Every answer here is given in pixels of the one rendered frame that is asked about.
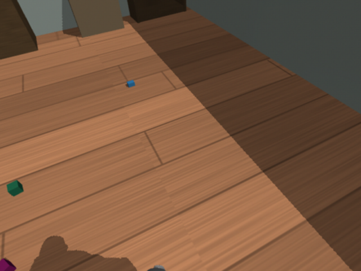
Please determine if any bookshelf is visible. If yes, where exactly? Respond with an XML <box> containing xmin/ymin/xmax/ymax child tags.
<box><xmin>127</xmin><ymin>0</ymin><xmax>186</xmax><ymax>23</ymax></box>

